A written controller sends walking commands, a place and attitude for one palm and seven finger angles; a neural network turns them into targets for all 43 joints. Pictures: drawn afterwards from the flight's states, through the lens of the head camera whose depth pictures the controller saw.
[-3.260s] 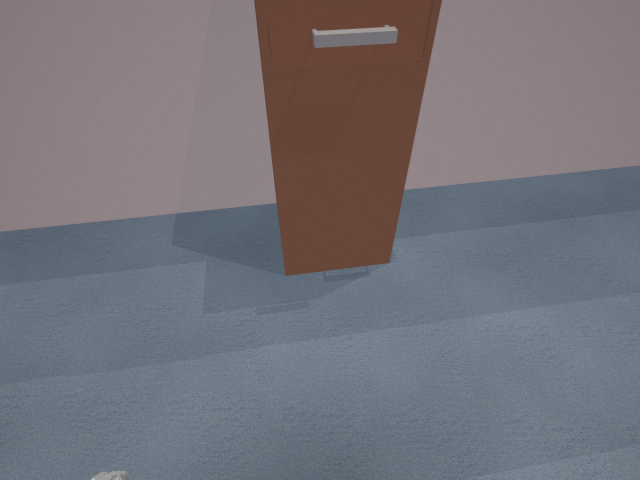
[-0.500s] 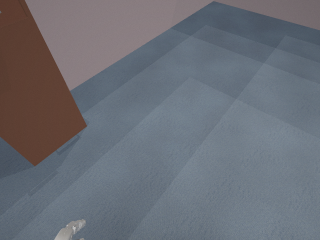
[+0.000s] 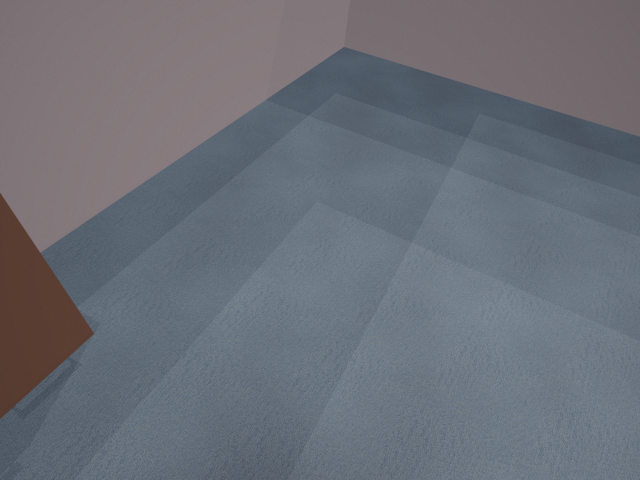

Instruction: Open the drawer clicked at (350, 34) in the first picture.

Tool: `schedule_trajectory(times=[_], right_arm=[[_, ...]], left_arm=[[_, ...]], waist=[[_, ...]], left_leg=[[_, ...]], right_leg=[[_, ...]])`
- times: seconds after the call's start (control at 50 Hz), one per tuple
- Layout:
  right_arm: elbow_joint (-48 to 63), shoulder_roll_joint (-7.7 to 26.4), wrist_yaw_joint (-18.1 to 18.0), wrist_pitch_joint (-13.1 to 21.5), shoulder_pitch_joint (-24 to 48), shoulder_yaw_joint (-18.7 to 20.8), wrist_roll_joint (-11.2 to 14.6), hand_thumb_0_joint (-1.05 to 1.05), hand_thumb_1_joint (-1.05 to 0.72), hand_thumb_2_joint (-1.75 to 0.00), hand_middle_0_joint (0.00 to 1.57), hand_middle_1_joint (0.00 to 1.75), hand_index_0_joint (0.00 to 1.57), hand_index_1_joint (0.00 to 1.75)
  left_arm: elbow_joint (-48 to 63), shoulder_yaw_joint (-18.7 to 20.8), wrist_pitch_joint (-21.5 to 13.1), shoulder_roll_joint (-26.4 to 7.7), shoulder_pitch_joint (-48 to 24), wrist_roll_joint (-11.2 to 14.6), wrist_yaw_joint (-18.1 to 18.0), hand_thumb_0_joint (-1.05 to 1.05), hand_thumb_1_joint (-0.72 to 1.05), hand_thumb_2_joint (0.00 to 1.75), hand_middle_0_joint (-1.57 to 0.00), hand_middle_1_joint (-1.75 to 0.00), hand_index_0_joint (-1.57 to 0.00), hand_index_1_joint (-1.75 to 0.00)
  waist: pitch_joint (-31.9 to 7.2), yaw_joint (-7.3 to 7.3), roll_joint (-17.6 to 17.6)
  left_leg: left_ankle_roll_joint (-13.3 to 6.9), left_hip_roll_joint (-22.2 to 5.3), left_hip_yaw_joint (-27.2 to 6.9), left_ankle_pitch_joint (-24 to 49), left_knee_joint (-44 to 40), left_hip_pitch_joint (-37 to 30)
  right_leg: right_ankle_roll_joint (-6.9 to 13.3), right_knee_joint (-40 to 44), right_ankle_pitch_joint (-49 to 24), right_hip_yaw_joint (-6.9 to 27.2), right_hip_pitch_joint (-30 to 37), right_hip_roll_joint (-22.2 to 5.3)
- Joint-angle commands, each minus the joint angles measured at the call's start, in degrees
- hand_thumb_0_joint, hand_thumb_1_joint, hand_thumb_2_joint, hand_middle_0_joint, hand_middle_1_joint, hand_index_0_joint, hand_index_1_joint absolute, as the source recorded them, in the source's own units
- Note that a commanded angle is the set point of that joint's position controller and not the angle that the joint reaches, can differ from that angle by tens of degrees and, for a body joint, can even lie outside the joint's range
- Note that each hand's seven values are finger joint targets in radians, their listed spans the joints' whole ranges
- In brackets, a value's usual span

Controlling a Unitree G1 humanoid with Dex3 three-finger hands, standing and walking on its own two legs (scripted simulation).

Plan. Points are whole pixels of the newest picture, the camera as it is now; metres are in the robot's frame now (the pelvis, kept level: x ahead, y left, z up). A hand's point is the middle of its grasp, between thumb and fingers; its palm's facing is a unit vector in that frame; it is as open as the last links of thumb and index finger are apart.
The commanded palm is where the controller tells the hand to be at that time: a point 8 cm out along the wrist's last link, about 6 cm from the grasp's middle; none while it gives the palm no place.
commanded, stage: walk to a spot facing it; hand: left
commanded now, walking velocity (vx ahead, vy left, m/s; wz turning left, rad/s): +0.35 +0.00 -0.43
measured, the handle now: out of the picture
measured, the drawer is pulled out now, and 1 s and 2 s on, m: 0.00 0.00 0.00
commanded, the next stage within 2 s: turn to face it in 0.34 s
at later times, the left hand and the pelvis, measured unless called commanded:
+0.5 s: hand (289, 356) +0.36 +0.06 -0.17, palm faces -0.22 -0.96 -0.19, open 7.4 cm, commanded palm none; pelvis +0.20 -0.08 -0.02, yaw -12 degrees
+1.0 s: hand (255, 369) +0.34 +0.12 -0.19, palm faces +0.09 -0.98 -0.20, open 7.3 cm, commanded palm none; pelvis +0.30 -0.07 -0.01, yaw +3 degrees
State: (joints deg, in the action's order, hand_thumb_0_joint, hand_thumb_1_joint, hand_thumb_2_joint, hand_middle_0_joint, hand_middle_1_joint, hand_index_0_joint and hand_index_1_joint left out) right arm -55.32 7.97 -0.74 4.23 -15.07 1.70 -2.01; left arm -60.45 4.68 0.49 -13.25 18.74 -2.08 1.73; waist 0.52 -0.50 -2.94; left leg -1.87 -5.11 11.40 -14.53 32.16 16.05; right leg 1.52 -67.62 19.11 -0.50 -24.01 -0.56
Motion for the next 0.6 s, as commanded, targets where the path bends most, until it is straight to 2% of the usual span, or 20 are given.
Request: schedule_trajectory(times=[0.0, 0.04, 0.08, 0.14, 0.2, 0.26, 0.28, 0.32, 0.34, 0.36, 0.38, 0.4, 0.42, 0.44, 0.46, 0.48, 0.5, 0.52, 0.54, 0.58], right_arm=[[-0.81, 7.13, -0.97, 1.38, -6.35, 2.16, 0.71, 0.00, -0.90, -0.90, 0.20, 0.30, 0.20, 0.30], [-1.82, 6.93, -1.03, 1.61, -7.67, 2.22, 0.82, 0.00, -0.90, -0.90, 0.20, 0.30, 0.20, 0.30], [-2.87, 6.97, -0.99, 1.68, -9.17, 2.29, 0.96, 0.00, -0.90, -0.90, 0.20, 0.30, 0.20, 0.30], [-4.50, 6.60, -0.93, 1.55, -11.95, 2.29, 0.94, 0.00, -0.90, -0.90, 0.20, 0.30, 0.20, 0.30], [-5.58, 7.03, -0.75, 1.23, -14.01, 2.27, 0.60, 0.00, -0.90, -0.90, 0.20, 0.30, 0.20, 0.30], [-6.41, 7.54, -0.67, 0.72, -14.54, 2.42, 0.16, 0.00, -0.90, -0.90, 0.20, 0.30, 0.20, 0.30], [-6.50, 8.06, -0.67, 0.56, -14.30, 2.57, 0.05, 0.00, -0.90, -0.90, 0.20, 0.30, 0.20, 0.30], [-6.26, 9.23, -0.57, 0.21, -13.87, 3.13, 0.13, 0.00, -0.90, -0.90, 0.20, 0.30, 0.20, 0.30], [-6.03, 9.91, -0.57, 0.07, -12.73, 3.17, 0.30, 0.00, -0.90, -0.90, 0.20, 0.30, 0.20, 0.30], [-5.63, 10.09, -0.18, 0.06, -11.59, 3.12, 0.80, 0.00, -0.90, -0.90, 0.20, 0.30, 0.20, 0.30], [-4.16, 6.31, 0.47, 0.22, -13.70, 2.50, 1.81, 0.00, -0.90, -0.90, 0.20, 0.30, 0.20, 0.30], [-1.74, 4.30, 0.03, 0.21, -10.21, 1.88, 2.11, 0.00, -0.90, -0.90, 0.20, 0.30, 0.20, 0.30], [-1.69, 5.69, -0.35, 0.08, -7.94, 2.27, 1.92, 0.00, -0.90, -0.90, 0.20, 0.30, 0.20, 0.30], [-2.46, 4.07, -0.52, -0.45, -8.13, 2.30, 1.64, 0.00, -0.90, -0.90, 0.20, 0.30, 0.20, 0.30], [-3.86, 3.87, -0.54, -1.21, -8.32, 1.93, 1.03, 0.00, -0.90, -0.90, 0.20, 0.30, 0.20, 0.30], [-4.94, 2.79, -0.59, -2.04, -8.72, 1.64, 0.67, 0.00, -0.90, -0.90, 0.20, 0.30, 0.20, 0.30], [-6.06, 1.71, -0.61, -2.97, -11.14, 1.32, 0.59, 0.00, -0.90, -0.90, 0.20, 0.30, 0.20, 0.30], [-6.75, 1.32, -0.50, -3.51, -13.23, 1.28, 0.75, 0.00, -0.90, -0.90, 0.20, 0.30, 0.20, 0.30], [-7.14, 0.82, -0.52, -4.12, -14.13, 1.14, 0.75, 0.00, -0.90, -0.90, 0.20, 0.30, 0.20, 0.30], [-6.30, 0.49, -0.36, -4.86, -12.19, 0.94, 0.77, 0.00, -0.90, -0.90, 0.20, 0.30, 0.20, 0.30]], left_arm=[[4.41, 0.78, -0.44, 0.39, -0.26, -0.07, 0.31, 0.00, 0.90, 0.90, -0.20, -0.30, -0.20, -0.30], [4.88, 0.85, -0.14, 0.85, -1.34, -0.08, 0.43, 0.00, 0.90, 0.90, -0.20, -0.30, -0.20, -0.30], [5.64, 0.84, 0.08, 1.26, -3.38, -0.11, 0.60, 0.00, 0.90, 0.90, -0.20, -0.30, -0.20, -0.30], [7.08, 0.56, 0.06, 1.86, -8.25, -0.14, 0.89, 0.00, 0.90, 0.90, -0.20, -0.30, -0.20, -0.30], [8.70, 0.12, -0.20, 2.56, -13.83, 0.14, 1.09, 0.00, 0.90, 0.90, -0.20, -0.30, -0.20, -0.30], [9.43, 0.05, -0.80, 2.75, -16.65, 0.29, 1.06, 0.00, 0.90, 0.90, -0.20, -0.30, -0.20, -0.30], [9.37, 0.04, -1.03, 2.54, -16.11, 0.34, 1.02, 0.00, 0.90, 0.90, -0.20, -0.30, -0.20, -0.30], [8.11, 0.24, -1.69, 1.31, -11.77, 0.23, 0.75, 0.00, 0.90, 0.90, -0.20, -0.30, -0.20, -0.30], [6.08, 0.62, -2.18, 0.41, -5.45, 0.01, 0.53, 0.00, 0.90, 0.90, -0.20, -0.30, -0.20, -0.30], [3.34, 1.39, -3.07, -2.54, 3.77, -0.21, 0.20, 0.00, 0.90, 0.90, -0.20, -0.30, -0.20, -0.30], [1.65, 3.19, -3.86, -9.83, 10.33, -0.31, -0.70, 0.00, 0.90, 0.90, -0.20, -0.30, -0.20, -0.30], [0.61, 3.58, -3.82, -14.13, 13.86, 1.28, -1.29, 0.00, 0.90, 0.90, -0.20, -0.30, -0.20, -0.30], [1.62, 3.13, -3.74, -12.52, 9.96, 1.76, -2.00, 0.00, 0.90, 0.90, -0.20, -0.30, -0.20, -0.30], [2.93, 2.22, -3.66, -9.98, 4.10, 1.55, -2.14, 0.00, 0.90, 0.90, -0.20, -0.30, -0.20, -0.30], [3.59, 0.98, -3.88, -6.23, -0.91, 1.48, -2.46, 0.00, 0.90, 0.90, -0.20, -0.30, -0.20, -0.30], [3.70, -0.13, -4.29, -3.41, -2.93, 1.34, -2.67, 0.00, 0.90, 0.90, -0.20, -0.30, -0.20, -0.30], [3.59, -0.69, -4.64, -2.30, -4.60, 1.07, -2.85, 0.00, 0.90, 0.90, -0.20, -0.30, -0.20, -0.30], [3.44, -1.02, -4.77, -1.76, -5.98, 0.85, -3.05, 0.00, 0.90, 0.90, -0.20, -0.30, -0.20, -0.30], [3.64, -1.30, -4.77, -1.01, -6.73, 0.90, -3.14, 0.00, 0.90, 0.90, -0.20, -0.30, -0.20, -0.30], [4.31, -1.77, -4.30, 0.32, -7.14, 1.05, -3.18, 0.00, 0.90, 0.90, -0.20, -0.30, -0.20, -0.30]], waist=[[3.49, 0.11, 8.59], [3.43, 0.05, 7.13], [4.70, 0.34, 7.56], [6.50, 1.60, 7.75], [8.37, 3.27, 8.53], [8.84, 3.96, 9.50], [8.13, 3.59, 10.54], [4.68, 1.45, 9.46], [0.88, -1.73, 9.54], [-5.39, -6.25, 6.24], [-13.53, -8.00, -6.80], [-15.98, -7.57, -9.84], [-14.47, -6.86, -5.05], [-9.60, -3.86, -3.82], [-5.11, -1.61, -1.26], [-2.38, 0.07, 1.02], [-1.78, 2.08, -0.12], [-2.15, 3.49, -0.97], [-2.68, 4.17, -0.95], [-0.94, 3.84, -1.57]], left_leg=[[-1.36, -14.22, -11.60, -5.54, -23.57, -4.35], [-2.45, -14.43, -9.12, -1.59, -23.91, -7.40], [-3.30, -14.49, -6.64, 1.35, -24.07, -10.15], [-4.12, -14.79, -3.10, 5.83, -23.74, -13.31], [-4.67, -15.37, -0.03, 8.98, -22.93, -13.67], [-4.18, -16.22, 2.26, 14.05, -20.15, -14.92], [-3.80, -16.23, 3.16, 17.30, -18.29, -15.89], [-2.96, -15.95, 5.43, 32.45, -9.34, -16.80], [-1.68, -14.65, 6.88, 38.82, -0.61, -15.88], [0.55, -12.37, 8.07, 37.32, 12.69, -9.90], [3.10, -6.50, 7.57, 8.75, 30.99, 8.03], [4.53, 0.45, 0.35, -20.39, 46.45, 19.55], [3.51, -1.83, -7.35, -15.67, 48.90, 19.21], [3.55, -3.54, -9.09, -11.59, 50.01, 18.95], [3.43, -5.34, -10.00, -7.93, 46.96, 17.01], [3.39, -5.60, -10.25, -5.53, 43.55, 14.08], [3.73, -5.24, -10.15, -4.57, 41.02, 12.28], [3.88, -4.79, -10.28, -4.17, 37.44, 10.39], [4.21, -4.36, -10.00, -3.54, 34.79, 9.48], [4.38, -3.53, -9.30, -1.31, 30.60, 8.89]], right_leg=[[-1.43, -3.26, -7.62, 1.39, -11.95, -5.25], [-2.08, -1.29, -10.01, 1.01, -15.09, -6.03], [-2.77, 1.57, -11.39, -0.06, -18.14, -6.71], [-3.23, 8.87, -12.54, -2.26, -20.27, -7.65], [-2.71, 18.98, -11.74, -4.58, -17.27, -7.47], [-1.15, 25.76, -10.10, -6.09, -13.28, -5.90], [-0.41, 27.56, -8.86, -6.79, -11.25, -4.88], [1.34, 30.54, -5.70, -9.91, -2.82, -1.28], [2.21, 33.43, -6.64, -11.60, 5.96, 0.86], [3.16, 36.69, -10.88, -10.78, 20.64, 1.07], [8.00, 39.17, -14.29, 9.16, 38.90, -14.25], [13.78, 45.20, -29.51, 28.63, 42.75, -25.34], [12.93, 47.34, -32.89, 25.00, 35.34, -24.53], [12.16, 48.80, -27.30, 22.37, 27.83, -24.11], [10.24, 49.67, -25.93, 15.35, 19.73, -21.64], [8.03, 50.45, -30.28, 9.05, 13.10, -19.10], [7.03, 50.86, -33.24, 4.38, 10.03, -17.88], [6.50, 51.01, -33.42, 0.67, 8.55, -16.85], [6.38, 51.30, -33.01, -1.84, 7.44, -16.21], [5.97, 53.00, -28.25, -3.87, 5.11, -15.53]])
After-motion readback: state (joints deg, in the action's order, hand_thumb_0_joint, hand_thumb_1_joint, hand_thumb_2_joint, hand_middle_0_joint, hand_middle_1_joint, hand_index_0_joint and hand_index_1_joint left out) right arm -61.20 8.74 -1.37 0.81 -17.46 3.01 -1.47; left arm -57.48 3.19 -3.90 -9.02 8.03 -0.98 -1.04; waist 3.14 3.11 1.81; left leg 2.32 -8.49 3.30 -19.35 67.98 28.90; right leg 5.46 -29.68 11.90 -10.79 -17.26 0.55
